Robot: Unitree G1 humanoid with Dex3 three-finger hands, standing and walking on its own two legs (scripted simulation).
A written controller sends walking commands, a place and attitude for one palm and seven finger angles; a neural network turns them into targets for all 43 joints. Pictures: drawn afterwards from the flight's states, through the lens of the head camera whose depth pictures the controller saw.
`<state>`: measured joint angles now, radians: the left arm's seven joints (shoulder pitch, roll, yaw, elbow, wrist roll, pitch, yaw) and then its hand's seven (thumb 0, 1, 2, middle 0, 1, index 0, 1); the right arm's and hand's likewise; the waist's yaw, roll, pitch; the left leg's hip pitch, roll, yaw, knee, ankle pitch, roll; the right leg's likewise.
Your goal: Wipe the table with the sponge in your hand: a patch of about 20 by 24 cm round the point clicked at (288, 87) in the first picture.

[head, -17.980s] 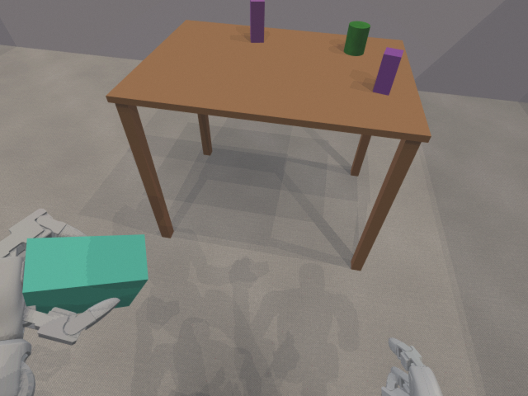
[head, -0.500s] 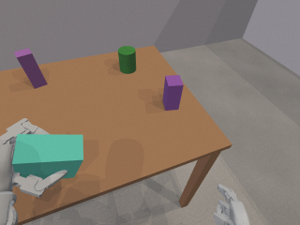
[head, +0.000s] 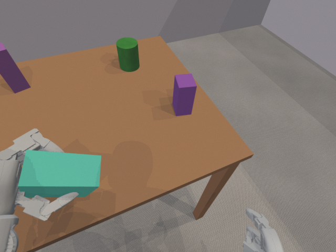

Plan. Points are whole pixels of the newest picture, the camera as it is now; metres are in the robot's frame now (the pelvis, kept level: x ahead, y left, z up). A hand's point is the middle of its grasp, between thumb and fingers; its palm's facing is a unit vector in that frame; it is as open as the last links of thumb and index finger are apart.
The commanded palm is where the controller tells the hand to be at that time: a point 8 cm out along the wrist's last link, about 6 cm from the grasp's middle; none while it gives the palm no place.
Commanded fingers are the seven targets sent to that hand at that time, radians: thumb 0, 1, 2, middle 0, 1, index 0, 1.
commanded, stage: come to a stop and stand still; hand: left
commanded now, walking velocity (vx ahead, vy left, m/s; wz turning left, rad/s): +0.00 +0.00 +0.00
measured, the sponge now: (71, 177) +0.22 +0.20 +0.12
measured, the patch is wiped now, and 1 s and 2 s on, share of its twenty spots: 0.00 0.00 0.00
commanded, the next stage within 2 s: look again from close up in 1.18 s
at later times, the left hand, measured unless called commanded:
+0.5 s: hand out of the picture +0.24 +0.31 +0.17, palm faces +0.45 -0.80 -0.39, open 9.7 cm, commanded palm +0.16 +0.30 +0.18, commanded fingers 0.00 0.10 1.30 -1.20 -1.60 -1.20 -1.60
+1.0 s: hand (12, 175) +0.20 +0.27 +0.16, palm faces +0.39 -0.85 -0.35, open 9.7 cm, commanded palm +0.14 +0.31 +0.18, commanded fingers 0.00 0.10 1.30 -1.20 -1.60 -1.20 -1.60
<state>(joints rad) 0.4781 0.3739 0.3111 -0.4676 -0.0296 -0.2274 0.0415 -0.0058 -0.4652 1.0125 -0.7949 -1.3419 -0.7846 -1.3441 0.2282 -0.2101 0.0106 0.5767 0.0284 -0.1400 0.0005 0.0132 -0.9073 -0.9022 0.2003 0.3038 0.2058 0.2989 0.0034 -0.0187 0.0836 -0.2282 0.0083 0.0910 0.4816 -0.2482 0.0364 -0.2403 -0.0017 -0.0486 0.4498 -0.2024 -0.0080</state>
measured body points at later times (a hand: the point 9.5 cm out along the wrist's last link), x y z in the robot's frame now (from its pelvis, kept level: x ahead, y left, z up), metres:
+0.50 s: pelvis +0.00 +0.02 +0.00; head +0.03 +0.05 +0.45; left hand +0.21 +0.35 +0.19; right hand +0.21 -0.18 -0.06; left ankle +0.01 +0.09 -0.74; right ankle +0.02 -0.11 -0.74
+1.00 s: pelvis -0.01 +0.02 +0.00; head +0.01 +0.05 +0.45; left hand +0.18 +0.31 +0.18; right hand +0.18 -0.19 -0.07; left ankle +0.01 +0.09 -0.74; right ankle +0.02 -0.11 -0.74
